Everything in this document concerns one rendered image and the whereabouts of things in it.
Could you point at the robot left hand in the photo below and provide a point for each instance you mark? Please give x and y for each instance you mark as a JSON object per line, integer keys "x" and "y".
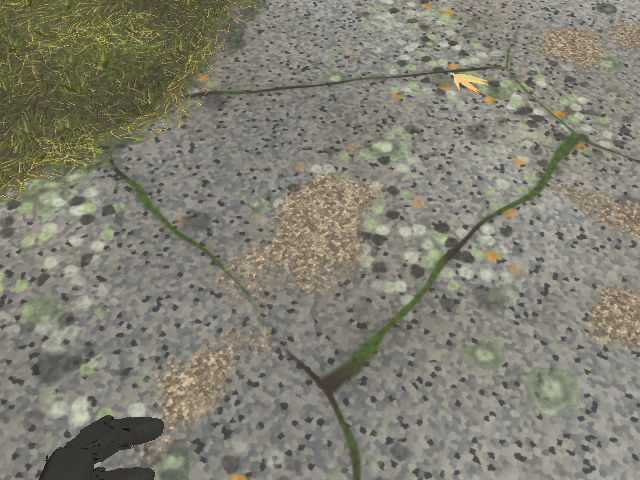
{"x": 97, "y": 442}

